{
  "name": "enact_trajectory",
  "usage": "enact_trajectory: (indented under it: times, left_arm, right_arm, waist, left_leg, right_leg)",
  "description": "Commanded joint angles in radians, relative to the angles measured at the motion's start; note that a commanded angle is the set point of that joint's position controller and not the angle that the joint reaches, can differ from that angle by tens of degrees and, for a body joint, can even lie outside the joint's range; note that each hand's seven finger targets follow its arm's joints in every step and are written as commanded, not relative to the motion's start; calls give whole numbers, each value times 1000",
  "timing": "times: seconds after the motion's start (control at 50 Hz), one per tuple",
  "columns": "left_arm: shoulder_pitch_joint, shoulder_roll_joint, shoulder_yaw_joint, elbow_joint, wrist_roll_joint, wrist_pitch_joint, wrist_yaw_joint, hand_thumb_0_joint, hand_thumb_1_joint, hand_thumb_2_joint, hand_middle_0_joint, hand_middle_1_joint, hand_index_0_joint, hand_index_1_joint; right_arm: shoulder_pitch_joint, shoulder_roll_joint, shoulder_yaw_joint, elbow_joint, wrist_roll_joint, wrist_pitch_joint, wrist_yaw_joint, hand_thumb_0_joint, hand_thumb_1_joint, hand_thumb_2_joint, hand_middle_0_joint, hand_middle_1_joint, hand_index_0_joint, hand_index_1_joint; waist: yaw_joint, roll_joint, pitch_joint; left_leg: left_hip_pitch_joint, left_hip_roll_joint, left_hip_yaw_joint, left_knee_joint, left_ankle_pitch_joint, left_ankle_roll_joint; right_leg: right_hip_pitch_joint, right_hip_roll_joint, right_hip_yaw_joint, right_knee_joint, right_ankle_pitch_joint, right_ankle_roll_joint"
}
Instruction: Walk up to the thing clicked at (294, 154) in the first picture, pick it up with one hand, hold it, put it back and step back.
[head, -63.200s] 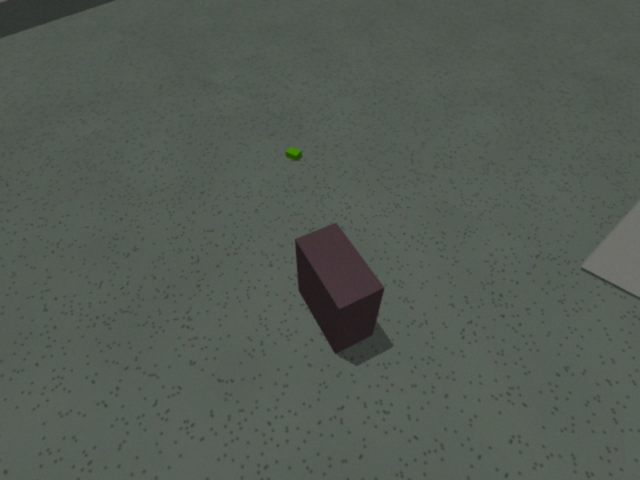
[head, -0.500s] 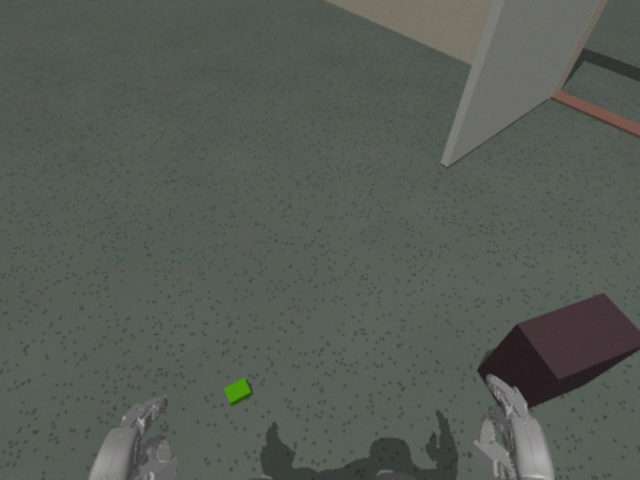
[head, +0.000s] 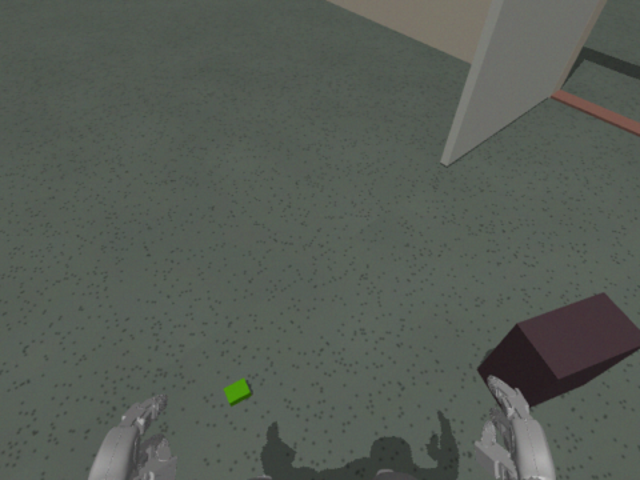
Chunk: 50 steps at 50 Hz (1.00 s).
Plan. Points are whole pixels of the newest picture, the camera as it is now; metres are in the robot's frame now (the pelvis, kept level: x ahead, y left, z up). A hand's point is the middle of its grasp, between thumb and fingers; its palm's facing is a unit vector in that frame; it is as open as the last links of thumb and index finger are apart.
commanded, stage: home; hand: left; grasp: from above
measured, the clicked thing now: (237, 392) +0.46 +0.23 -0.70
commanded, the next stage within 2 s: stand in 0.48 s
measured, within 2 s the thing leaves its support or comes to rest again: neither
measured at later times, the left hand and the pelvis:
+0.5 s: hand (168, 467) +0.16 +0.18 -0.05, palm faces +0.03 -0.98 -0.21, open 7.4 cm; pelvis +0.00 +0.00 +0.00, yaw +0 degrees
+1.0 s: hand out of the picture +0.07 +0.24 -0.11, palm faces +0.03 -0.95 -0.32, open 7.4 cm; pelvis +0.00 +0.01 +0.05, yaw +0 degrees
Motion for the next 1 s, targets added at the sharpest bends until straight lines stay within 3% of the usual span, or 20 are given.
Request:
enact_trajectory:
  times: [0.0,0.08,0.12,0.34,0.42,0.44,0.48,0.54,0.56,0.58,0.6,0.62,0.64,0.68,0.74,0.78,0.84,0.88,0.98]
  left_arm:
    - [-20,104,60,-191,3,-47,11,0,900,899,-199,-300,-199,-300]
    - [-9,111,68,-198,3,-46,11,0,900,899,-199,-299,-199,-299]
    - [-9,108,66,-188,3,-43,10,0,900,899,-199,-300,-199,-299]
    - [3,106,64,-187,5,-40,15,0,900,899,-199,-299,-199,-299]
    - [-3,96,55,-195,4,-43,11,0,900,899,-199,-299,-199,-299]
    - [-5,115,71,-218,4,-45,12,0,900,899,-199,-299,-199,-299]
    - [-14,104,66,-211,2,-46,12,0,900,899,-199,-299,-199,-299]
    - [-8,108,66,-212,1,-45,11,0,900,899,-199,-299,-199,-299]
    - [-302,171,63,139,121,-253,44,0,900,900,-199,-300,-200,-300]
    - [-210,193,84,322,123,-323,37,0,899,900,-200,-300,-200,-300]
    - [-211,190,77,365,121,-355,31,0,899,900,-200,-300,-200,-300]
    - [-208,205,66,418,124,-379,28,0,899,900,-200,-300,-200,-300]
    - [-230,199,65,456,124,-396,23,0,899,900,-200,-300,-200,-300]
    - [-280,200,70,552,109,-404,18,0,899,900,-200,-300,-200,-300]
    - [-308,198,68,681,104,-428,22,0,899,900,-200,-300,-200,-300]
    - [-320,189,68,752,99,-441,23,0,899,900,-200,-300,-200,-300]
    - [-334,181,64,847,96,-452,22,0,899,900,-200,-300,-200,-300]
    - [-322,193,65,908,95,-457,24,0,899,900,-200,-300,-200,-300]
    - [-342,209,59,1027,87,-461,28,0,899,900,-200,-300,-200,-300]
  right_arm:
    - [-68,-124,-56,-165,0,-55,-15,0,-901,-899,200,299,200,299]
    - [-65,-122,-55,-163,0,-51,-13,0,-901,-899,200,299,200,299]
    - [-69,-125,-58,-170,1,-52,-13,0,-901,-899,200,299,200,299]
    - [-66,-121,-56,-174,2,-53,-18,0,-901,-899,200,300,200,300]
    - [-64,-117,-51,-167,2,-55,-13,0,-901,-899,200,299,200,299]
    - [-64,-122,-56,-171,2,-53,-11,0,-901,-899,200,300,200,300]
    - [-64,-120,-56,-173,1,-54,-13,0,-901,-900,200,300,200,300]
    - [-62,-122,-55,-171,2,-53,-11,0,-901,-900,200,300,200,300]
    - [-132,-231,-93,86,-127,52,48,0,-901,-899,200,299,199,299]
    - [-132,-239,-113,101,-129,92,73,0,-900,-900,200,300,200,300]
    - [-109,-243,-109,74,-136,110,91,0,-900,-900,200,300,200,300]
    - [-121,-244,-109,87,-125,119,106,0,-900,-900,200,300,200,300]
    - [-122,-220,-109,115,-99,122,123,0,-900,-900,200,300,200,300]
    - [-136,-202,-108,147,-69,134,145,0,-900,-900,200,300,200,300]
    - [-144,-200,-119,207,-66,152,156,0,-900,-900,200,300,200,300]
    - [-137,-203,-118,241,-69,159,154,0,-900,-900,200,300,200,300]
    - [-145,-211,-117,280,-67,172,150,0,-900,-900,200,300,200,300]
    - [-157,-215,-117,307,-61,175,146,0,-900,-900,200,300,200,300]
    - [-135,-228,-114,387,-51,191,139,0,-900,-900,200,300,200,300]
  waist:
    - [-7,-4,-75]
    - [-1,17,-90]
    - [-5,-8,-73]
    - [-5,-14,-87]
    - [-1,19,-81]
    - [4,34,-100]
    - [-4,-2,-87]
    - [-4,18,-104]
    - [79,-45,146]
    - [73,-98,42]
    - [47,-73,38]
    - [62,-40,17]
    - [61,-36,-8]
    - [63,-96,19]
    - [63,-76,25]
    - [66,-24,51]
    - [65,-1,109]
    - [70,-21,85]
    - [52,-32,136]
  left_leg:
    - [58,-21,21,-167,233,26]
    - [65,-16,8,-176,263,17]
    - [53,-18,13,-174,222,24]
    - [54,-21,20,-161,228,27]
    - [59,-13,1,-183,235,16]
    - [70,-10,-3,-183,252,13]
    - [60,-14,3,-175,229,20]
    - [75,-13,7,-168,278,16]
    - [110,32,-33,-265,444,61]
    - [185,22,-2,-252,465,72]
    - [205,22,-30,-269,427,73]
    - [235,22,-45,-285,422,74]
    - [267,19,-28,-300,420,71]
    - [291,3,-7,-322,371,61]
    - [360,12,-29,-363,361,63]
    - [379,36,-59,-427,393,66]
    - [367,53,-84,-523,360,63]
    - [433,52,-76,-525,441,56]
    - [472,53,-67,-611,431,44]
  right_leg:
    - [92,16,5,-157,192,-5]
    - [92,20,-4,-139,202,-11]
    - [86,20,0,-155,175,-7]
    - [89,17,3,-156,184,-6]
    - [80,22,-5,-138,182,-9]
    - [83,23,-6,-128,191,-12]
    - [84,23,-7,-143,178,-7]
    - [93,23,-4,-132,215,-11]
    - [244,-51,82,-178,214,-47]
    - [287,-66,130,-205,233,-78]
    - [258,-57,152,-222,236,-87]
    - [321,-70,153,-218,283,-80]
    - [348,-86,155,-217,321,-71]
    - [344,-95,159,-281,287,-60]
    - [358,-103,152,-328,279,-46]
    - [381,-86,124,-327,301,-31]
    - [431,-77,112,-382,284,-23]
    - [465,-89,112,-417,354,-28]
    - [523,-101,119,-506,357,-23]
